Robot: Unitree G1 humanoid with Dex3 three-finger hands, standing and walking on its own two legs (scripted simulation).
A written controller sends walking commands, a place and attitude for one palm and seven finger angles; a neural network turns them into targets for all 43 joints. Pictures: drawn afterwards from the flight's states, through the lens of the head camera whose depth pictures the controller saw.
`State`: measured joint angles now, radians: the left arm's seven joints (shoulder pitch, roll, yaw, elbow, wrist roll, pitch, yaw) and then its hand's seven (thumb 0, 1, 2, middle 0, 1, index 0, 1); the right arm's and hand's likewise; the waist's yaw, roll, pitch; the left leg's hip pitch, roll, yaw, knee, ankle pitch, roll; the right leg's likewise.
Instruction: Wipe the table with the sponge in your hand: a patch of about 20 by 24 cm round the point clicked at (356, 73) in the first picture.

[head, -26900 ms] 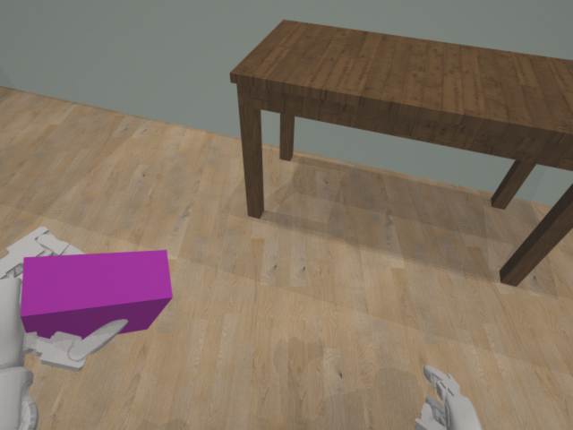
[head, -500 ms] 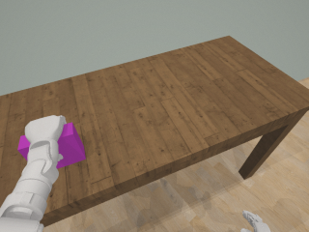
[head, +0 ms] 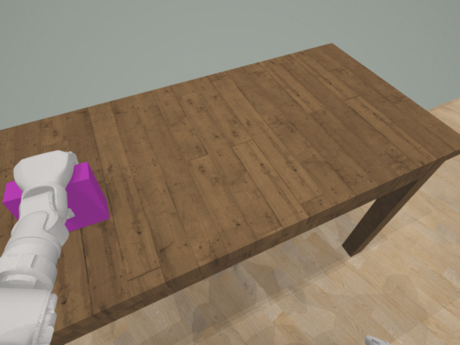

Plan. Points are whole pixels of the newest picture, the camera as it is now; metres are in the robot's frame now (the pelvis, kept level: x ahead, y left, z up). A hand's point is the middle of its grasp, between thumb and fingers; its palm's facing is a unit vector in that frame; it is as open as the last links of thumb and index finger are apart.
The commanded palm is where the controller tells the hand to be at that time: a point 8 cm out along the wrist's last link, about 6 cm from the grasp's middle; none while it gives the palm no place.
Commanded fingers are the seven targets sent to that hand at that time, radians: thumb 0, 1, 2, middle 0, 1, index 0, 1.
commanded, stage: wipe forward along the first lane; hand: left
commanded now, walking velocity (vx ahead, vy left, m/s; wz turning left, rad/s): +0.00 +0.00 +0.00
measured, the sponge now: (66, 208) +0.36 +0.35 +0.00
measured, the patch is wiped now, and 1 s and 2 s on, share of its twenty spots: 0.40 0.65 0.70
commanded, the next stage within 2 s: slide across to the middle lane in 0.10 s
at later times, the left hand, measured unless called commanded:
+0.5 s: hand (64, 178) +0.40 +0.35 +0.04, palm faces -0.10 -0.01 -0.99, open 9.2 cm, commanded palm +0.38 +0.32 +0.10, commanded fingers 0.00 0.10 1.30 -1.20 -1.60 -1.20 -1.60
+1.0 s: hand (95, 172) +0.42 +0.29 +0.04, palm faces -0.08 -0.01 -1.00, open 9.2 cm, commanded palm +0.39 +0.27 +0.09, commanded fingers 0.00 0.10 1.30 -1.20 -1.60 -1.20 -1.60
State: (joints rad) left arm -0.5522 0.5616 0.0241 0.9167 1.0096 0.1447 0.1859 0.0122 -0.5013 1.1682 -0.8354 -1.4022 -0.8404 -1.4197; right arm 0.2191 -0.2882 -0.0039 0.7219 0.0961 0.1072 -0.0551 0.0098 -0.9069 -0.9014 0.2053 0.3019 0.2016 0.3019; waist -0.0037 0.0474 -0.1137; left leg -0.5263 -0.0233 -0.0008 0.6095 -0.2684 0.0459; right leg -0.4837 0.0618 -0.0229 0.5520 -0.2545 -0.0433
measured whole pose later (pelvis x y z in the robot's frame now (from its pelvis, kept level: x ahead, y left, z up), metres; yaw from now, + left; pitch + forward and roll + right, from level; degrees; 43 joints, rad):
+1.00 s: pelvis +0.02 +0.02 +0.01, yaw +1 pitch +10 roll -2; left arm -0.63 0.38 -0.15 0.89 0.99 0.35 0.26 0.00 -0.47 1.15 -0.80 -1.44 -0.81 -1.46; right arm 0.14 -0.24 0.00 0.74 0.08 0.15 -0.02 0.01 -0.91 -0.90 0.21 0.30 0.20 0.30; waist 0.01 0.05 -0.12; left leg -0.46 -0.05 0.00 0.56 -0.28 0.06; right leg -0.41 0.04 -0.02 0.50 -0.27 -0.02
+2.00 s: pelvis +0.02 +0.00 +0.01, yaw +0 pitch +5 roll -1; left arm -0.26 0.29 -0.27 0.43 0.98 0.55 0.24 0.02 -0.43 1.13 -0.77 -1.46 -0.78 -1.48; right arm 0.05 -0.26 0.02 0.66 0.11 0.18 -0.01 0.01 -0.91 -0.90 0.20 0.30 0.20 0.30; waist 0.06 0.06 -0.12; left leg -0.32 -0.04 0.01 0.51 -0.27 0.05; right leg -0.30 0.05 0.00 0.49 -0.27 -0.04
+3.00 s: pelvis +0.00 -0.02 +0.01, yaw -1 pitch +0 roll +1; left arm -0.09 0.27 -0.35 0.22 0.97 0.61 0.20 0.03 -0.43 1.12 -0.77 -1.47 -0.80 -1.46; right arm -0.01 -0.26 0.02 0.65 0.10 0.17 0.01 0.01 -0.91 -0.90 0.20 0.30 0.20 0.30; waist 0.08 0.08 -0.09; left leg -0.26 -0.03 0.01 0.51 -0.25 0.02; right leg -0.26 0.06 0.00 0.53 -0.27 -0.07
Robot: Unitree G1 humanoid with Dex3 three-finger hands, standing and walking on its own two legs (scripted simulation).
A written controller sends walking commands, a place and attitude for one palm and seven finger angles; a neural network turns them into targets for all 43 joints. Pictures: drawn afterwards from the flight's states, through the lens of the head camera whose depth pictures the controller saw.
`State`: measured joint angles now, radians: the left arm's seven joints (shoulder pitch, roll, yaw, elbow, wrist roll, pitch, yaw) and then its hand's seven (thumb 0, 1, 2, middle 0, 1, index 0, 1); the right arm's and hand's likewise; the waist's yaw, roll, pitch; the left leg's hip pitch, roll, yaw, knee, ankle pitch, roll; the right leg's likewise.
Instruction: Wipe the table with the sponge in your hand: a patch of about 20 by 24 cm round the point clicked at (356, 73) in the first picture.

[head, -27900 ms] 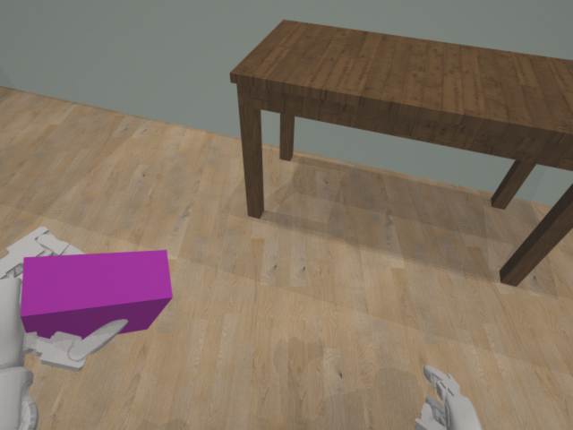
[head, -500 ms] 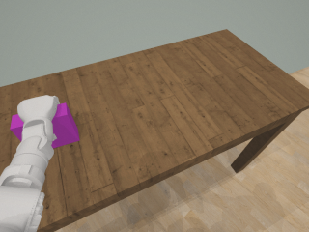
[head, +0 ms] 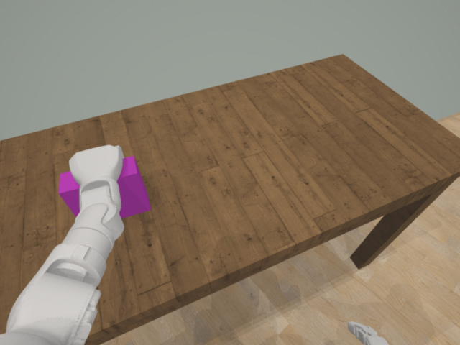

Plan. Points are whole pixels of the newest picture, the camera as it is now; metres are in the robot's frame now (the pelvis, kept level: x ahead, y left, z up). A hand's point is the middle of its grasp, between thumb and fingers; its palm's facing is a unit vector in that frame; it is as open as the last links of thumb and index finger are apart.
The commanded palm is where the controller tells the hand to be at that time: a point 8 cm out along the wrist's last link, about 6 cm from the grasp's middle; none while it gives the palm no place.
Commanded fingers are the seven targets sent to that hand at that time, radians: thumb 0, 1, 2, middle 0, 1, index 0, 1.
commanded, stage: wipe back along the middle lane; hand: left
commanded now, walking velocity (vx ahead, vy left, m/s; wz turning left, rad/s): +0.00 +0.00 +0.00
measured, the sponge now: (112, 199) +0.39 +0.28 -0.01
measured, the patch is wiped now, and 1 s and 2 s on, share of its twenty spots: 0.65 0.70 0.75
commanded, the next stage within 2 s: slide across to the third lane in 1.66 s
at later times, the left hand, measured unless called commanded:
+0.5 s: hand (116, 197) +0.37 +0.25 +0.03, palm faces -0.07 -0.02 -1.00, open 9.2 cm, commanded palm +0.33 +0.22 +0.07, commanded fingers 0.00 0.10 1.30 -1.20 -1.60 -1.20 -1.60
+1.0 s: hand (120, 217) +0.32 +0.22 +0.03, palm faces -0.02 -0.04 -1.00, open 9.2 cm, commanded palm +0.28 +0.20 +0.07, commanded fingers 0.00 0.10 1.30 -1.20 -1.60 -1.20 -1.60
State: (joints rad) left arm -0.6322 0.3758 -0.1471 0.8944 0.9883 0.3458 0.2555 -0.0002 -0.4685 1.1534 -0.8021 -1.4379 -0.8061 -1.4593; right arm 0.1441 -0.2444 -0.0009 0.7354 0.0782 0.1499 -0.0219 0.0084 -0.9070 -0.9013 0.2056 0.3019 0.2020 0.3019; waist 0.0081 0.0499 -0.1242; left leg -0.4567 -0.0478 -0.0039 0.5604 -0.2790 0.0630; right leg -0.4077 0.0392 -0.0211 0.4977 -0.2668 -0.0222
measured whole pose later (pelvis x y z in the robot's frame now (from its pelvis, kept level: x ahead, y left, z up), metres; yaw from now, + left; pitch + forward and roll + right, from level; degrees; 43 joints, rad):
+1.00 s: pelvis +0.00 -0.01 +0.00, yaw -1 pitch +5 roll -1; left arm -0.26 0.29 -0.27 0.43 0.98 0.55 0.24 0.02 -0.43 1.13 -0.77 -1.46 -0.78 -1.48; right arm 0.05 -0.26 0.02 0.66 0.11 0.18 -0.01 0.01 -0.91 -0.90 0.20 0.30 0.20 0.30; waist 0.06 0.06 -0.12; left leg -0.32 -0.04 0.01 0.51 -0.27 0.05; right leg -0.30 0.05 0.00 0.49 -0.27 -0.04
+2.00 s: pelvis -0.02 -0.03 +0.00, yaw -1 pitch +0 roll +1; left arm -0.09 0.27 -0.35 0.22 0.97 0.61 0.20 0.03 -0.43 1.12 -0.77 -1.47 -0.80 -1.46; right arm -0.01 -0.26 0.02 0.65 0.10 0.17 0.01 0.01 -0.91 -0.90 0.20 0.30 0.20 0.30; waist 0.08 0.08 -0.09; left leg -0.26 -0.03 0.01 0.51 -0.25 0.02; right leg -0.26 0.06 0.00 0.53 -0.27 -0.07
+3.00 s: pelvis -0.04 -0.06 +0.00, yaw -1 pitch +4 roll +1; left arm -0.50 0.14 -0.33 0.74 0.95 0.58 0.27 0.00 -0.48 1.13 -0.82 -1.43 -0.85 -1.40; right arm 0.06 -0.25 0.01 0.72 0.10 0.18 -0.03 0.01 -0.91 -0.90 0.20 0.30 0.20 0.30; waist 0.04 0.06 -0.13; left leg -0.37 0.00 0.00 0.53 -0.23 -0.01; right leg -0.38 0.09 -0.01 0.56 -0.25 -0.10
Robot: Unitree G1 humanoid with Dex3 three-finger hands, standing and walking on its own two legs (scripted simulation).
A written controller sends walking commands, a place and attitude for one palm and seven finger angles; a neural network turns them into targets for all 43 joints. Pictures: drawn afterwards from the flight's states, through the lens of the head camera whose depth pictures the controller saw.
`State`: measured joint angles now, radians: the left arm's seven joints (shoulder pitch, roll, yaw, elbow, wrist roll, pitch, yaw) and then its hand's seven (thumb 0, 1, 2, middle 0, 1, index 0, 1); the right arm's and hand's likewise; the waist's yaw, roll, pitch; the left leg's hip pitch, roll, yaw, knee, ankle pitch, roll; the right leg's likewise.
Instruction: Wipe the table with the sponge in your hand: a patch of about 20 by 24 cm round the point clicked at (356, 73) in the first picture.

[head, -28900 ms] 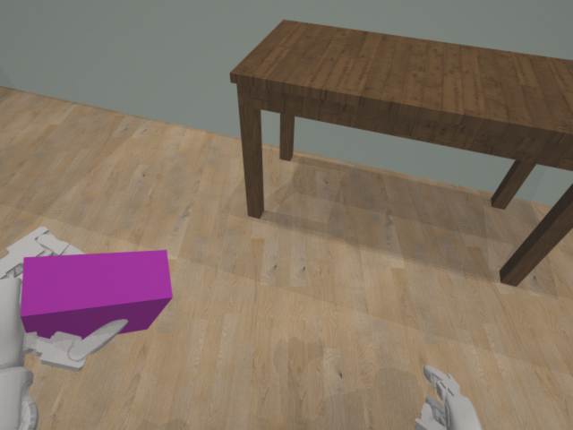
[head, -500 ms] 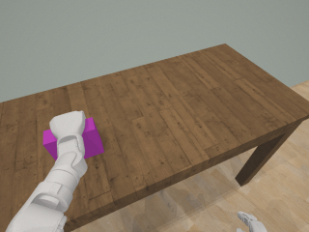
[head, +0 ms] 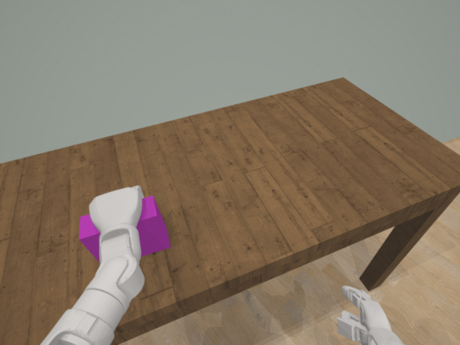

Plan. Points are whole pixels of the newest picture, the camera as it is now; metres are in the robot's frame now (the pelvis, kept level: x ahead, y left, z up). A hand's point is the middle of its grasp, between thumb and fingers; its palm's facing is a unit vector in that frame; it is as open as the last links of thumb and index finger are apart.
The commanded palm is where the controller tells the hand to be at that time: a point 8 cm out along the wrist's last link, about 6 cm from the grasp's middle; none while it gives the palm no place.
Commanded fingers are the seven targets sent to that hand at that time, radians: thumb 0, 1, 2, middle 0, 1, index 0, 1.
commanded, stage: wipe back along the middle lane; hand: left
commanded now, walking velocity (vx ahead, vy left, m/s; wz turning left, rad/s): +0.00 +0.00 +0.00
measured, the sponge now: (131, 238) +0.32 +0.24 -0.01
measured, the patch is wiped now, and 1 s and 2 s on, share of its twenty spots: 0.70 0.75 0.80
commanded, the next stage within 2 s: slide across to the third lane in 0.66 s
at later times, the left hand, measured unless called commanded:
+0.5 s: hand (134, 243) +0.28 +0.21 +0.03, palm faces +0.01 -0.06 -1.00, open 9.2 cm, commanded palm +0.22 +0.19 +0.06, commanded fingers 0.00 0.10 1.30 -1.20 -1.60 -1.20 -1.60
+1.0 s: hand (140, 257) +0.25 +0.19 +0.03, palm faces -0.02 -0.07 -1.00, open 9.2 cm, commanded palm +0.22 +0.16 +0.08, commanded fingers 0.00 0.10 1.30 -1.20 -1.60 -1.20 -1.60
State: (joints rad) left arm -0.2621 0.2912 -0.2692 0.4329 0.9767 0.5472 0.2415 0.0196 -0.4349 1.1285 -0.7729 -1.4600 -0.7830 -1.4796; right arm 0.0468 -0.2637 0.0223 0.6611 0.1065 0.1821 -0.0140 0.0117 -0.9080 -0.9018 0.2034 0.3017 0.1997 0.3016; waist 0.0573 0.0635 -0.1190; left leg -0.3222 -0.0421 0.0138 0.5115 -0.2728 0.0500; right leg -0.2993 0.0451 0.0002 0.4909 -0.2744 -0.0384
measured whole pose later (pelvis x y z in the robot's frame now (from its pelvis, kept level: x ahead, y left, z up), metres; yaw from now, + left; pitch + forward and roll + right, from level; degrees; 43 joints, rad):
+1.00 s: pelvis -0.02 -0.02 +0.00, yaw +0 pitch +0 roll +1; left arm -0.09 0.27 -0.35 0.22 0.97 0.61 0.20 0.03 -0.43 1.12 -0.77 -1.47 -0.80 -1.46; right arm -0.01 -0.26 0.02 0.65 0.10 0.17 0.01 0.01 -0.91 -0.90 0.20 0.30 0.20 0.30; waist 0.08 0.08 -0.09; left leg -0.26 -0.03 0.01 0.51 -0.25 0.02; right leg -0.26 0.06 0.00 0.53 -0.27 -0.07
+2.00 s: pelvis -0.04 -0.05 -0.01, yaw +0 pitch +4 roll +1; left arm -0.50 0.14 -0.33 0.74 0.95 0.58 0.27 0.00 -0.48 1.13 -0.82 -1.43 -0.85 -1.40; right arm 0.06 -0.25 0.01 0.72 0.10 0.18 -0.03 0.01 -0.91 -0.90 0.20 0.30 0.20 0.30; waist 0.04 0.06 -0.13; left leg -0.37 0.00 0.00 0.53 -0.23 -0.01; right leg -0.38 0.09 -0.01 0.56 -0.25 -0.10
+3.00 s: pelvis -0.03 -0.03 -0.01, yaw -1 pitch +11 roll +0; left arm -0.81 0.27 -0.16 1.12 0.97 0.44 0.33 0.01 -0.49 1.15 -0.83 -1.42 -0.85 -1.41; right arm 0.17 -0.26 0.01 0.75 0.08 0.12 -0.03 0.01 -0.91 -0.90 0.20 0.30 0.20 0.30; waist -0.05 0.04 -0.15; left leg -0.54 0.00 0.00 0.59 -0.25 0.01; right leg -0.53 0.09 0.00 0.57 -0.24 -0.08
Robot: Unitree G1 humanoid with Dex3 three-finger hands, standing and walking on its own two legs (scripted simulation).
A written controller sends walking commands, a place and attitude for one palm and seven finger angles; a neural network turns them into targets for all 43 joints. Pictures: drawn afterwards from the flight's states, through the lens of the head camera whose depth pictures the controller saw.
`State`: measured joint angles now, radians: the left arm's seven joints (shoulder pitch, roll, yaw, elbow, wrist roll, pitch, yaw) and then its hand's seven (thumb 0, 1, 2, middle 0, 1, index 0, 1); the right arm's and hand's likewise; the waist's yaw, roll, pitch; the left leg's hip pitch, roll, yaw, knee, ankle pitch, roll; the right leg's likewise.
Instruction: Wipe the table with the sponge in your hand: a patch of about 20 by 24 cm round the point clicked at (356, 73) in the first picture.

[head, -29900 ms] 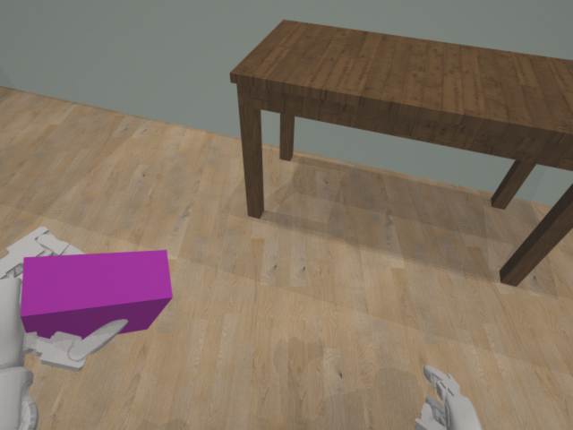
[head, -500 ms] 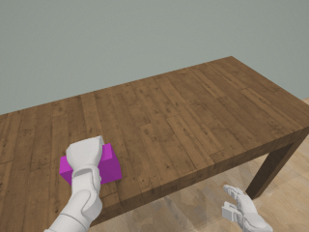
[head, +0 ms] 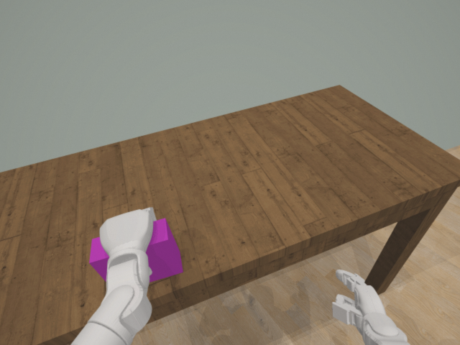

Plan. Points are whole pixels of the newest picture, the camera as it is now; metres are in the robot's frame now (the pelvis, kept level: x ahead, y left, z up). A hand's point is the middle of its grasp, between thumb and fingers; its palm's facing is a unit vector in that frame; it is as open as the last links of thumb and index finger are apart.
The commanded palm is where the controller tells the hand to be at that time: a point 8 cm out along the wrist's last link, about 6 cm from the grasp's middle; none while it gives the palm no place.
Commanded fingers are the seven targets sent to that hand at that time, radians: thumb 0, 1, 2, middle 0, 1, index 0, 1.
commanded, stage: slide across to the third lane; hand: left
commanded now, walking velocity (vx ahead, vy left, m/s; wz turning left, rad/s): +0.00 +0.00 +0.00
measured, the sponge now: (143, 261) +0.27 +0.22 -0.01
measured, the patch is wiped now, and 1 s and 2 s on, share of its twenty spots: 0.75 0.80 0.80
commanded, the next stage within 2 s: wipe forward along the third lane in 0.46 s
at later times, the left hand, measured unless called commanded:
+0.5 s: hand (170, 239) +0.30 +0.16 +0.03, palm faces -0.01 -0.05 -1.00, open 9.2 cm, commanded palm +0.27 +0.13 +0.08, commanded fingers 0.00 0.10 1.30 -1.20 -1.60 -1.20 -1.60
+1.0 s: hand (179, 221) +0.34 +0.16 +0.03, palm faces -0.06 -0.04 -1.00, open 9.2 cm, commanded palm +0.31 +0.16 +0.06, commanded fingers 0.00 0.10 1.30 -1.20 -1.60 -1.20 -1.60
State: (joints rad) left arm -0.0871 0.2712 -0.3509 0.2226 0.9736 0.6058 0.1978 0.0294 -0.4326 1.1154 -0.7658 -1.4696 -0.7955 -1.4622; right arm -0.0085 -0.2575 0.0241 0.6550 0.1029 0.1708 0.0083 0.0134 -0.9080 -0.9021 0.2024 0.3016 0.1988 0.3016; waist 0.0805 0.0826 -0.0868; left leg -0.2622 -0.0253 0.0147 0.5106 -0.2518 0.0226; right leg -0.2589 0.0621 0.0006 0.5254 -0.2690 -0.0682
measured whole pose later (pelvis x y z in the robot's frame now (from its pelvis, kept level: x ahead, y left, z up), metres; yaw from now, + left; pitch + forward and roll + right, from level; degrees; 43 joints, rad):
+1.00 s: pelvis -0.01 -0.03 +0.00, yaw +0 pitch +4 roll +1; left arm -0.50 0.14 -0.33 0.74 0.95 0.58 0.27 0.00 -0.48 1.13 -0.82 -1.43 -0.85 -1.40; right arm 0.06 -0.25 0.01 0.72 0.10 0.18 -0.03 0.01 -0.91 -0.90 0.20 0.30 0.20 0.30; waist 0.04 0.06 -0.13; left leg -0.37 0.00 0.00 0.53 -0.23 -0.01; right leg -0.38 0.09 -0.01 0.56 -0.25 -0.10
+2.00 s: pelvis -0.01 -0.01 -0.01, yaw -1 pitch +11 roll +0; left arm -0.81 0.27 -0.16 1.12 0.97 0.44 0.33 0.01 -0.49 1.15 -0.83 -1.42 -0.85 -1.41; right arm 0.17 -0.26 0.01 0.75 0.08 0.12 -0.03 0.01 -0.91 -0.90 0.20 0.30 0.20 0.30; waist -0.05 0.04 -0.15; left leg -0.54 0.00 0.00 0.59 -0.25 0.01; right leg -0.53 0.09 0.00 0.57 -0.24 -0.08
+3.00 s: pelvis +0.02 +0.03 +0.00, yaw +0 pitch +8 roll -1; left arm -0.63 0.11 -0.36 0.89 0.94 0.61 0.36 -0.01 -0.44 1.12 -0.78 -1.45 -0.79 -1.46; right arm 0.05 -0.22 0.01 0.70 0.08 0.21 0.03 0.01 -0.91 -0.90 0.20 0.30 0.20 0.30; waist 0.04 0.03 -0.17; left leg -0.41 -0.04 0.00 0.55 -0.28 0.05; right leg -0.38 0.06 0.01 0.50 -0.27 -0.03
